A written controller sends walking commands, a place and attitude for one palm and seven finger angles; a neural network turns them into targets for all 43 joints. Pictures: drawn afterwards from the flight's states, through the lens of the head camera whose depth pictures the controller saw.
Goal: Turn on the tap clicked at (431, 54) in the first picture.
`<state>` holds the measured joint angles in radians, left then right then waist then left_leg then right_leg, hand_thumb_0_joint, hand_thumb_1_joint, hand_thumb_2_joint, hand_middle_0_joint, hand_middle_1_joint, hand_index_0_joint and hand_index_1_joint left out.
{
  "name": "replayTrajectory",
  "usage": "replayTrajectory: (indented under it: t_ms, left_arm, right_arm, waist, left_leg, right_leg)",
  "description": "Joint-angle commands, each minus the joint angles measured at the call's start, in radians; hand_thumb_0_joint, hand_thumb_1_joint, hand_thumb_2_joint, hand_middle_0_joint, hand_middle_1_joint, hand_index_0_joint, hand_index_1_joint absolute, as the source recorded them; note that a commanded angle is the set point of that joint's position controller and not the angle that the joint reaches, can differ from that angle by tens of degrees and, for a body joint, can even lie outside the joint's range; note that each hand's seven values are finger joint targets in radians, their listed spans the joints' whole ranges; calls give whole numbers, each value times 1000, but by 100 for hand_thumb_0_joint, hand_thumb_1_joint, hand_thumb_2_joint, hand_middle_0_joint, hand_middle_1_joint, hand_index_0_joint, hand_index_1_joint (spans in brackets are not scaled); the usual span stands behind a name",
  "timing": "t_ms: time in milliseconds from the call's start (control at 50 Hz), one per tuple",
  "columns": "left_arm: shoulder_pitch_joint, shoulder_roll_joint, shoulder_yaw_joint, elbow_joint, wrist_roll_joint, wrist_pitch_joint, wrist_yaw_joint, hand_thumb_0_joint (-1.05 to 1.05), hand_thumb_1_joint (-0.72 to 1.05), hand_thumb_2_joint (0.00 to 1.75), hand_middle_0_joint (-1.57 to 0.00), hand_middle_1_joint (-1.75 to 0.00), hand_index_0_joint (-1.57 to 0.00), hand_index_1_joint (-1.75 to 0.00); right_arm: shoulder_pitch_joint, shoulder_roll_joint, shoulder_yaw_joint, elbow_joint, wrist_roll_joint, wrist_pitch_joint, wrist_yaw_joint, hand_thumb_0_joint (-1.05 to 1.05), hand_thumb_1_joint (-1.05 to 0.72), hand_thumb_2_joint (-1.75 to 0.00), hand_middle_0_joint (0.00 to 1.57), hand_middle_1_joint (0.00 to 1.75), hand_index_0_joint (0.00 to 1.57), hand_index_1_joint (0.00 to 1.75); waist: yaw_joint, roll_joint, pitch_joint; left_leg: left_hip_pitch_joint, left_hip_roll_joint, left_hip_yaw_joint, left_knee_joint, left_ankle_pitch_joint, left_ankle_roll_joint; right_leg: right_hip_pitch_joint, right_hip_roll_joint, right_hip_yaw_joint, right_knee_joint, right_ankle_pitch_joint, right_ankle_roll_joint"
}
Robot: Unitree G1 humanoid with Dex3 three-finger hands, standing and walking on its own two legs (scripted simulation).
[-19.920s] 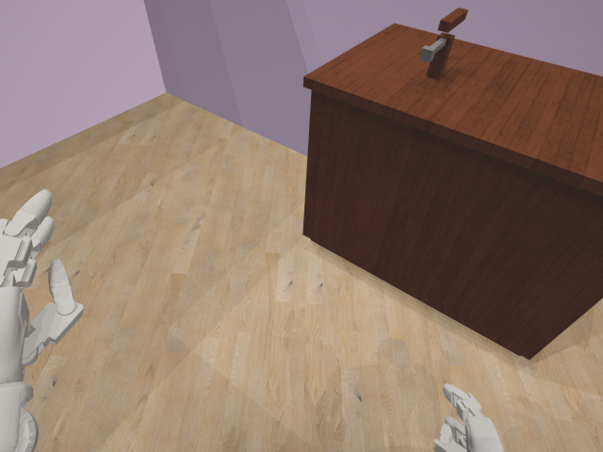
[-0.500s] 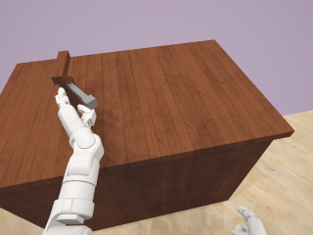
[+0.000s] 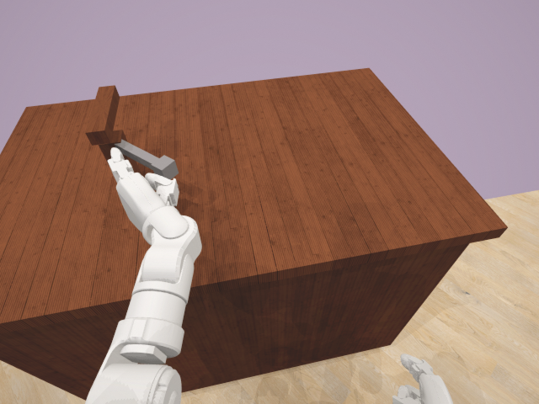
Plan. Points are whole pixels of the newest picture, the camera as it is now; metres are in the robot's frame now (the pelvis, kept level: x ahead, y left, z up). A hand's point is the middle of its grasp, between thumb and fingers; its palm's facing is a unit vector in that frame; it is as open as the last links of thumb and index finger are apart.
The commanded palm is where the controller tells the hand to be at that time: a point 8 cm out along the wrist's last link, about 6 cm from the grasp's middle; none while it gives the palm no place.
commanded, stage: push the lever round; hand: left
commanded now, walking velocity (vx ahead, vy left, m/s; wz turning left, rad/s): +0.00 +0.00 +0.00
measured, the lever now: (165, 169) +0.43 +0.20 +0.12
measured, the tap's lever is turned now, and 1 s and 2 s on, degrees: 45 78 80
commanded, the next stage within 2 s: lift the hand up off the lever in 0.90 s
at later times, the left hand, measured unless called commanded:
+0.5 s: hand (193, 171) +0.43 +0.16 +0.12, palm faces +0.77 -0.62 -0.14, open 7.7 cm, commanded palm +0.38 +0.18 +0.12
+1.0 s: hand (203, 161) +0.46 +0.15 +0.12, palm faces +0.79 -0.60 -0.14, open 8.3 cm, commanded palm +0.41 +0.18 +0.12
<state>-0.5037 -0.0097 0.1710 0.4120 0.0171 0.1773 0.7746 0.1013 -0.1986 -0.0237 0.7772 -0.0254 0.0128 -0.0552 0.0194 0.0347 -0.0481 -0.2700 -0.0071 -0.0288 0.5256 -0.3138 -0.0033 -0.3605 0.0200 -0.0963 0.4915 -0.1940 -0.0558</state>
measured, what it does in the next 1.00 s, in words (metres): stands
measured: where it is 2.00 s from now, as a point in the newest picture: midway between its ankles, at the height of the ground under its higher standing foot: outside the picture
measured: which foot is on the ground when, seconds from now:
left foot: down 0.00-1.00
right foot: down 0.00-1.00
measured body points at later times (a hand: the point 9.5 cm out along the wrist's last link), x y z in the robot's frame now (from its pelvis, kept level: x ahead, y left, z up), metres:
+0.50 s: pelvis +0.00 +0.00 +0.00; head +0.03 -0.02 +0.45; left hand +0.39 +0.19 +0.13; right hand +0.15 -0.24 -0.13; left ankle -0.03 +0.12 -0.73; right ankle +0.04 -0.08 -0.73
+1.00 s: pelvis +0.01 -0.02 +0.00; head +0.04 -0.03 +0.44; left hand +0.41 +0.18 +0.13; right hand +0.12 -0.27 -0.14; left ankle -0.03 +0.12 -0.73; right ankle +0.04 -0.08 -0.73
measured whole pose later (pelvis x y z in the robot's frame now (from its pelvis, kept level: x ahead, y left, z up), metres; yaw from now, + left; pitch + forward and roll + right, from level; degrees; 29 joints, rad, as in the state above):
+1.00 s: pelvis +0.01 -0.02 +0.00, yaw +0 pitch +9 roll +0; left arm -0.80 0.00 0.32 0.77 0.10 0.12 0.95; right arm 0.17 -0.21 -0.05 0.82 -0.06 0.02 -0.01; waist -0.04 0.03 -0.09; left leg -0.38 0.01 -0.03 0.56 -0.33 -0.02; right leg -0.48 0.04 -0.10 0.53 -0.21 -0.08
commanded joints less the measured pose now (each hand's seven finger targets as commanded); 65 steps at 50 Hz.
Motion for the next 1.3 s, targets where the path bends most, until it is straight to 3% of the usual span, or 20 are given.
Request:
replayTrajectory:
  t_ms: [0, 60, 100, 160, 240, 260, 320, 340, 360, 420, 460, 500, 560, 700, 760, 940, 960, 1000, 1160, 1280]
  left_arm:
    - [-439, 77, -38, -190, 43, -54, 30, 0, 90, 90, -15, -15, -15, -15]
    - [-471, 100, -3, -161, 47, -49, 52, 0, 90, 90, -15, -15, -15, -15]
    - [-520, 39, -63, -145, 55, -49, 60, 0, 90, 90, -15, -15, -15, -15]
    - [-520, 86, 4, -87, 61, -42, 85, 0, 90, 90, -15, -15, -15, -15]
    - [-590, 44, -32, -53, 73, -40, 109, 0, 90, 90, -15, -15, -15, -15]
    - [-596, 74, 1, -49, 80, -39, 118, 0, 90, 90, -15, -15, -15, -15]
    - [-611, 34, -23, -25, 80, -33, 131, 0, 90, 90, -15, -15, -15, -15]
    - [-622, 35, -18, -10, 80, -30, 138, 0, 90, 90, -15, -15, -15, -15]
    - [-596, 92, 46, 24, 83, -28, 146, 0, 90, 90, -15, -15, -15, -15]
    - [-656, 48, -3, 7, 91, -35, 150, 0, 90, 90, -15, -15, -15, -15]
    - [-624, 94, 48, 33, 95, -36, 153, 0, 90, 90, -15, -15, -15, -15]
    - [-670, 50, 1, 57, 98, -41, 152, 0, 90, 90, -15, -15, -15, -15]
    - [-701, 107, 48, 82, 100, -53, 155, 0, 90, 90, -15, -15, -15, -15]
    - [-752, 113, 51, 145, 114, -79, 161, 0, 90, 90, -15, -15, -15, -15]
    - [-742, 194, 130, 133, 110, -91, 164, 0, 90, 90, -15, -15, -15, -15]
    - [-763, 170, 105, 170, 113, -104, 155, 0, 90, 90, -15, -15, -15, -15]
    - [-755, 216, 152, 181, 118, -107, 158, 0, 90, 90, -15, -15, -15, -15]
    - [-787, 180, 108, 169, 119, -116, 154, 0, 90, 90, -15, -15, -15, -15]
    - [-807, 215, 138, 170, 116, -114, 157, 0, 90, 90, -15, -15, -15, -15]
    - [-808, 186, 113, 161, 111, -109, 151, 0, 90, 90, -15, -15, -15, -15]
  right_arm:
    - [-102, -114, -36, -126, -4, -38, -2, 0, -90, -90, 20, 30, 20, 30]
    - [-101, -119, -40, -114, -8, -36, 0, 0, -90, -90, 20, 30, 20, 30]
    - [-102, -111, -38, -113, -9, -39, 8, 0, -90, -90, 20, 30, 20, 30]
    - [-96, -118, -44, -98, -15, -36, 9, 0, -90, -90, 20, 30, 20, 30]
    - [-86, -112, -44, -92, -21, -36, 21, 0, -90, -90, 20, 30, 20, 30]
    - [-81, -116, -47, -85, -24, -35, 21, 0, -90, -90, 20, 30, 20, 30]
    - [-68, -112, -48, -89, -26, -34, 32, 0, -90, -90, 20, 30, 20, 30]
    - [-64, -113, -49, -86, -27, -34, 34, 0, -90, -90, 20, 30, 20, 30]
    - [-60, -122, -52, -77, -30, -31, 31, 0, -90, -90, 20, 30, 20, 30]
    - [-50, -115, -52, -80, -31, -30, 39, 0, -90, -90, 20, 30, 20, 30]
    - [-46, -123, -57, -75, -33, -26, 36, 0, -90, -90, 20, 30, 20, 30]
    - [-44, -117, -52, -74, -32, -28, 39, 0, -90, -90, 20, 30, 20, 30]
    - [-42, -124, -55, -65, -30, -28, 32, 0, -90, -90, 20, 30, 20, 30]
    - [-12, -122, -54, -59, -35, -30, 34, 0, -90, -90, 20, 30, 20, 30]
    - [1, -130, -60, -60, -35, -25, 30, 0, -90, -90, 20, 30, 20, 30]
    - [29, -131, -59, -66, -34, -30, 39, 0, -90, -90, 20, 30, 20, 30]
    - [28, -137, -63, -60, -34, -29, 36, 0, -90, -90, 20, 30, 20, 30]
    - [31, -130, -61, -64, -34, -33, 41, 0, -90, -90, 20, 30, 20, 30]
    - [33, -137, -62, -57, -35, -45, 45, 0, -90, -90, 20, 30, 20, 30]
    - [43, -133, -61, -61, -35, -54, 53, 0, -90, -90, 20, 30, 20, 30]
  waist:
    - [-14, -77, -307]
    - [-15, -82, -292]
    - [-27, -77, -292]
    - [-14, -91, -294]
    - [-32, -71, -312]
    - [-25, -65, -323]
    - [-29, -80, -341]
    - [-31, -96, -339]
    - [-22, -106, -331]
    - [-37, -92, -355]
    - [-26, -92, -356]
    - [-48, -118, -329]
    - [-46, -103, -320]
    - [-62, -110, -345]
    - [-51, -113, -386]
    - [-74, -140, -371]
    - [-64, -121, -372]
    - [-77, -113, -372]
    - [-70, -94, -364]
    - [-70, -73, -383]
  left_leg:
    - [-20, 15, 23, -46, 271, -14]
    - [-31, 16, 18, -48, 257, -17]
    - [-29, 18, 20, -44, 243, -20]
    - [-55, 15, 19, -45, 216, -17]
    - [-53, 17, 27, -33, 214, -19]
    - [-53, 17, 20, -34, 230, -25]
    - [-55, 21, 26, -23, 271, -24]
    - [-61, 21, 25, -21, 266, -22]
    - [-74, 21, 21, -25, 264, -19]
    - [-65, 22, 29, -17, 273, -18]
    - [-81, 21, 26, -19, 268, -17]
    - [-87, 21, 29, -17, 228, -9]
    - [-112, 17, 29, -23, 163, -2]
    - [-124, 16, 36, -14, 162, 7]
    - [-139, 14, 36, -11, 187, 9]
    - [-162, 12, 46, -9, 167, 13]
    - [-167, 12, 44, -12, 164, 14]
    - [-157, 11, 48, -9, 155, 15]
    - [-158, 6, 46, -17, 131, 17]
    - [-135, 7, 48, -23, 164, 14]
  right_leg:
    - [228, -55, 63, -52, 128, 25]
    - [212, -50, 60, -54, 101, 23]
    - [187, -52, 55, -49, 83, 24]
    - [189, -49, 58, -55, 58, 25]
    - [171, -50, 56, -49, 55, 25]
    - [174, -46, 53, -41, 65, 21]
    - [181, -48, 52, -32, 113, 23]
    - [179, -49, 52, -35, 114, 25]
    - [184, -47, 50, -36, 112, 25]
    - [185, -52, 55, -32, 132, 27]
    - [194, -49, 55, -31, 132, 26]
    - [165, -54, 59, -42, 93, 33]
    - [161, -54, 70, -54, 32, 34]
    - [172, -62, 79, -51, 61, 43]
    - [221, -66, 87, -41, 130, 48]
    - [215, -72, 96, -44, 153, 61]
    - [214, -67, 93, -41, 137, 55]
    - [200, -67, 93, -45, 112, 55]
    - [188, -57, 92, -56, 50, 49]
    - [193, -51, 79, -44, 80, 43]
